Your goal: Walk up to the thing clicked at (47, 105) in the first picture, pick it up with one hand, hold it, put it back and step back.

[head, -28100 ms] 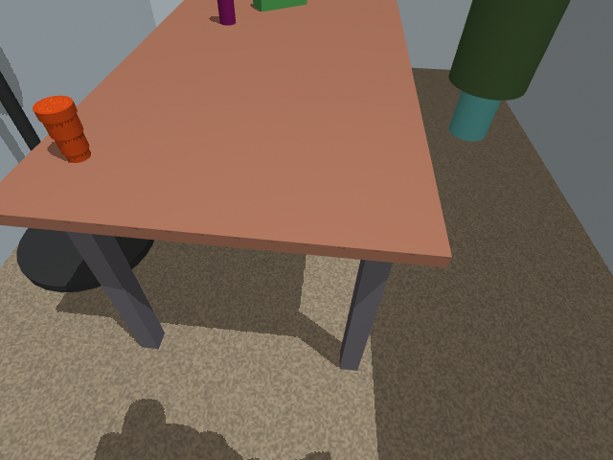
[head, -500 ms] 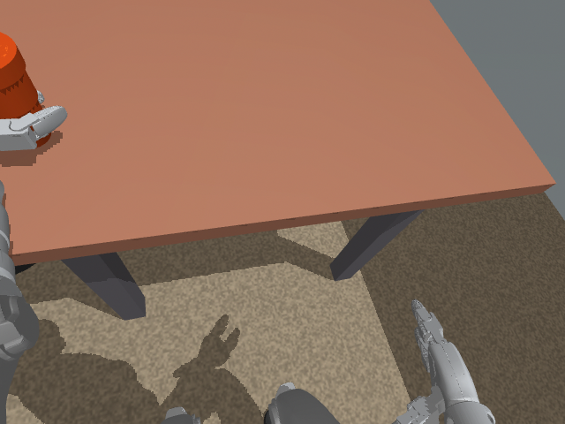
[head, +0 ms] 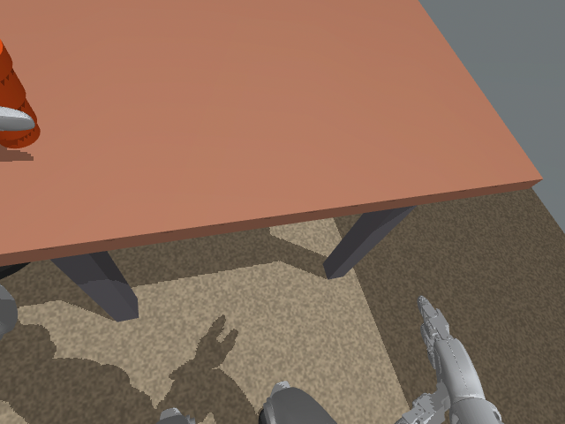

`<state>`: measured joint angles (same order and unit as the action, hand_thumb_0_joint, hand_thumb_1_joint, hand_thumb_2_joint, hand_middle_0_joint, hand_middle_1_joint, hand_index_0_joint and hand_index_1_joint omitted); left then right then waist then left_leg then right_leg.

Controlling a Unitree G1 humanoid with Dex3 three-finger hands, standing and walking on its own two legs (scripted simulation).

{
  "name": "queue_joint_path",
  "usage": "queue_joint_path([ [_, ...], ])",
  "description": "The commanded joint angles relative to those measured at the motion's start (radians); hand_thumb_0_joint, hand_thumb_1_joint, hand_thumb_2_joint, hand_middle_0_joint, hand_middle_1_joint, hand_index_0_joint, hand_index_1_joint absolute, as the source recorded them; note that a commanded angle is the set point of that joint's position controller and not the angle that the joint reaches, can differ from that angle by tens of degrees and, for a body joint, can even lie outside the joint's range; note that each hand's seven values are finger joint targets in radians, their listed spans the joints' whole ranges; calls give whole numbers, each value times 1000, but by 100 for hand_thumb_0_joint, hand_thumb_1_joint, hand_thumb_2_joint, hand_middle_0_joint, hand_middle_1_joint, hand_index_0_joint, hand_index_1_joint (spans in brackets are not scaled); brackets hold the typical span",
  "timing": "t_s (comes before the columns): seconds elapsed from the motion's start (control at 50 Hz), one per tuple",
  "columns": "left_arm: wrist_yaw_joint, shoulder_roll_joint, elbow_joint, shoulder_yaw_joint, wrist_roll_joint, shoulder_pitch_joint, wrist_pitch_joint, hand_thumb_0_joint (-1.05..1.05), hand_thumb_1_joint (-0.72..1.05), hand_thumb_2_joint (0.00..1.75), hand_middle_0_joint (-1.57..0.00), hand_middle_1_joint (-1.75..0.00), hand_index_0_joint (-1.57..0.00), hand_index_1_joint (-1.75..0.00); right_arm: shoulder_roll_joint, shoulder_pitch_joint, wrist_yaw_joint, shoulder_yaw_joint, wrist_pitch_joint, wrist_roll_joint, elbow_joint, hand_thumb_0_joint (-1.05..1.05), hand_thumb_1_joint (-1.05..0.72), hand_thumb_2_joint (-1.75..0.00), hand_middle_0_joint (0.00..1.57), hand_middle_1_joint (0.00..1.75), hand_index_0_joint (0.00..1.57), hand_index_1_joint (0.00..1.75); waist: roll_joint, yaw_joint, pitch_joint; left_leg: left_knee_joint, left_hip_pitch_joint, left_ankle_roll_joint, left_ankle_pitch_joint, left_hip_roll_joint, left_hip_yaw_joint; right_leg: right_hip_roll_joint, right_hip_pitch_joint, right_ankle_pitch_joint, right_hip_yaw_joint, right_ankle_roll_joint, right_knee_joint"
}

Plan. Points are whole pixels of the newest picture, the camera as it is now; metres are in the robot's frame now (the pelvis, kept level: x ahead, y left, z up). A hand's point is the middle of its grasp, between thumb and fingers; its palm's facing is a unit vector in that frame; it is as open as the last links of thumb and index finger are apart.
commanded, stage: withdraw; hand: left
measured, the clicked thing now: out of the picture +0.55 +0.23 +0.10
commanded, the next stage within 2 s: rise in 0.12 s
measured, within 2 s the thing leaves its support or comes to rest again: neither
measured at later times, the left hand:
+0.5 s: hand out of the picture +0.47 +0.38 +0.19, palm faces +0.48 -0.85 -0.23, open 17.6 cm
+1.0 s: hand out of the picture +0.27 +0.30 +0.18, palm faces +0.43 -0.82 -0.38, open 17.5 cm
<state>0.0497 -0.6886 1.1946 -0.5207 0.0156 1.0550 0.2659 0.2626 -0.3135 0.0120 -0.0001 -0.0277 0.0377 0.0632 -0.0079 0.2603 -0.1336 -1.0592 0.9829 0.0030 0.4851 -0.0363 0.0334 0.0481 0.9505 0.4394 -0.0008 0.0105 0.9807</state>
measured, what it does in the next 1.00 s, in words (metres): stands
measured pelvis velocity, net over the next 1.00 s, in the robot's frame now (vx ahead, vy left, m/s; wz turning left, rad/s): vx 0.01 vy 0.00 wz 0.04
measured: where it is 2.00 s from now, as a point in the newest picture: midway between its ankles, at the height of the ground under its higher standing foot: outside the picture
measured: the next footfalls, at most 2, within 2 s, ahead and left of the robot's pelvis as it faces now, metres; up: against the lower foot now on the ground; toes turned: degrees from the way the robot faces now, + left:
none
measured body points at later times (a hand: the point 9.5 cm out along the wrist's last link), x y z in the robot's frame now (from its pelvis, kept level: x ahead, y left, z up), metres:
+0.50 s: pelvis +0.02 +0.00 +0.03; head +0.10 +0.02 +0.48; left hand +0.44 +0.43 +0.20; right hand +0.17 -0.23 -0.03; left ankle +0.00 +0.11 -0.67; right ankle +0.01 -0.13 -0.67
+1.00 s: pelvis +0.01 +0.00 +0.05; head +0.02 -0.01 +0.49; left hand +0.24 +0.34 +0.21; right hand +0.17 -0.26 -0.02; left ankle +0.00 +0.11 -0.67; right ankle +0.01 -0.13 -0.67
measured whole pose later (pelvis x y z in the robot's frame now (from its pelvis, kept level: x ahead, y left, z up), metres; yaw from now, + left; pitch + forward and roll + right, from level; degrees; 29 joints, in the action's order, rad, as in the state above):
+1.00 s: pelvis +0.01 +0.00 +0.05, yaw +2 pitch +6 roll -1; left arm -0.03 -0.42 -0.11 -0.38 0.08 -0.15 0.00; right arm 0.26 -0.37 -0.02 -0.12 -0.08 -0.07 0.32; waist -0.04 -0.03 -0.09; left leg -0.78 0.47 0.01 0.40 0.01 0.01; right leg 0.00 0.46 0.39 0.01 0.02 0.75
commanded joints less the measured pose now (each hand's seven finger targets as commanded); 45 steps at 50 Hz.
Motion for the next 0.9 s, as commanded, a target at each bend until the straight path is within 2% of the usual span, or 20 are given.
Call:
queue_joint_path([
  [0.0, 20, -405, -306, 5, -16, 570, 37, 0, -60, 4, -5, -5, -6, -5, 163, -19, -21, -111, 39, -16, -140, 0, 53, -5, 5, 5, 5, 5, -335, -39, -652, 112, -523, -3, -567, 0, 2, -5, -294, -438, -5, -39, -99],
  [0.06, 52, -390, -249, 20, -10, 521, -23, 0, -61, 3, -6, -6, -7, -5, 152, -52, -19, -101, 32, -28, -74, 0, 53, -5, 5, 5, 5, 5, -318, -47, -612, 131, -545, -2, -614, -1, -5, -4, -330, -490, -7, -37, -129],
  [0.14, 105, -350, -114, 45, 4, 402, -106, 0, -61, 0, -6, -4, -8, -3, 130, 19, -14, -63, 37, -50, -61, 0, 55, -5, 5, 5, 5, 5, -179, -79, -475, 190, -431, 15, -505, 10, -20, -5, -412, -476, -3, -29, -180],
  [0.22, 159, -337, -81, 37, 36, 308, -154, 0, -60, 6, -5, -6, -5, -7, 144, -17, -16, -80, 42, -62, 2, 0, 59, -4, 5, 5, 5, 5, -107, -103, -399, 222, -414, 26, -488, 13, -27, -4, -427, -474, -5, -22, -213],
  [0.24, 100, -494, -196, 32, -61, 320, -151, 0, -59, 4, -5, -8, -6, -7, 185, -13, -7, -107, 20, -63, -26, 0, 58, -5, 5, 5, 5, 5, -160, -156, -468, 230, -460, 15, -528, 23, -36, -12, -444, -519, -8, -23, -212],
  [0.28, 82, -383, -53, 56, -46, 220, -185, 0, -57, 3, -5, -7, -6, -6, 163, -19, 7, -86, 6, -74, 8, 0, 59, -5, 5, 5, 5, 5, -67, -131, -350, 255, -433, 8, -527, 15, -25, -2, -426, -498, -25, -28, -211],
  [0.38, 55, -540, -231, -15, -72, 273, -194, 0, -56, 3, -4, -6, -5, -6, 120, -56, 33, -23, -19, -87, -7, 0, 60, -4, 5, 5, 5, 5, -63, -169, -471, 260, -488, 17, -588, 29, -31, -20, -537, -588, -10, -18, -220],
  [0.44, 36, -564, -346, -25, -72, 284, -188, 0, -59, 4, -7, -4, -6, -5, 124, -47, 36, -40, -19, -92, 17, 0, 54, -6, 5, 5, 5, 5, -149, -184, -521, 264, -564, 12, -591, 37, -44, -33, -558, -603, 4, -13, -229],
  [0.5, 16, -498, -409, 10, -65, 219, -198, 0, -60, 4, -7, -3, -5, -4, 184, -36, 30, -109, -7, -90, 75, 0, 53, -7, 5, 5, 5, 5, -262, -185, -502, 272, -719, -12, -679, 18, -28, -25, -435, -504, -15, -23, -254],
  [0.56, -6, -360, -469, 86, -49, 123, -210, 0, -59, 4, -6, -2, -4, -4, 194, -14, 28, -132, 10, -90, 150, 0, 53, -7, 5, 5, 5, 5, -296, -186, -448, 289, -787, -28, -724, -10, -5, -15, -353, -419, -37, -33, -271],
  [0.62, -17, -193, -574, 168, -30, -29, -212, 0, -58, 4, -6, -2, -4, -3, 129, 6, 28, -88, 32, -95, 165, 0, 54, -6, 5, 5, 5, 5, -257, -210, -395, 313, -785, -29, -693, -18, 3, -10, -357, -370, -58, -39, -285],
  [0.66, -25, -162, -612, 138, -16, -308, -223, 0, -59, 4, -6, -2, -4, -4, 196, -26, 21, -151, 34, -95, 178, 0, 54, -6, 5, 5, 5, 5, -170, -229, -348, 331, -753, -26, -719, -30, 10, -6, -400, -371, -70, -39, -286],
  [0.68, -28, -181, -803, 129, -5, -324, -214, 0, -58, 3, -6, -2, -4, -4, 197, -24, 22, -153, 33, -98, 177, 0, 55, -6, 5, 5, 5, 5, -205, -252, -371, 341, -765, -29, -734, -27, 10, -9, -429, -380, -72, -40, -283],
  [0.7, -26, -149, -841, 145, 1, -363, -216, 0, -57, 3, -6, -2, -5, -3, 151, -15, 28, -114, 34, -103, 181, 0, 55, -6, 5, 5, 5, 5, -194, -257, -318, 345, -738, -31, -705, -24, 12, -10, -418, -352, -79, -38, -285],
  [0.72, -30, -155, -949, 111, 10, -469, -213, 0, -57, 2, -6, -3, -5, -4, 172, -45, 23, -154, 28, -104, 192, 0, 54, -6, 5, 5, 5, 5, -164, -273, -313, 351, -729, -28, -701, -22, 10, -12, -450, -365, -79, -35, -288],
  [0.74, -35, -130, -1010, 106, 19, -557, -217, 0, -57, 2, -6, -3, -5, -4, 134, -35, 27, -119, 22, -108, 193, 0, 54, -6, 5, 5, 5, 5, -139, -281, -257, 367, -684, -25, -655, -13, 6, -14, -476, -362, -78, -33, -292],
  [0.76, -43, -150, -1089, 63, 31, -654, -216, 0, -57, 1, -6, -3, -6, -3, 158, -47, 22, -153, 15, -114, 194, 0, 53, -6, 5, 5, 5, 5, -124, -296, -228, 381, -656, -23, -618, -10, 5, -15, -502, -358, -77, -34, -288],
  [0.82, -69, -171, -1381, -17, 50, -777, -207, 0, -55, 1, -6, -4, -6, -4, 188, -16, 5, -187, -4, -115, 103, 0, 54, -6, 5, 5, 5, 5, -77, -306, -220, 399, -621, -15, -519, 14, -20, -23, -590, -370, -62, -29, -297],
  [0.86, -85, -135, -1455, -25, 59, -846, -205, 0, -54, 1, -6, -3, -6, -3, 157, -17, -11, -182, -14, -116, 115, 0, 53, -5, 6, 5, 5, 5, -85, -305, -147, 403, -590, -11, -421, 31, -40, -31, -571, -334, -45, -24, -314],
  [0.88, -95, -122, -1500, -39, 68, -880, -201, 0, -55, 1, -6, -4, -6, -4, 180, 9, -23, -213, -11, -117, 83, 0, 53, -6, 6, 5, 5, 5, -74, -302, -146, 406, -596, -9, -391, 34, -46, -35, -584, -313, -38, -20, -325],
])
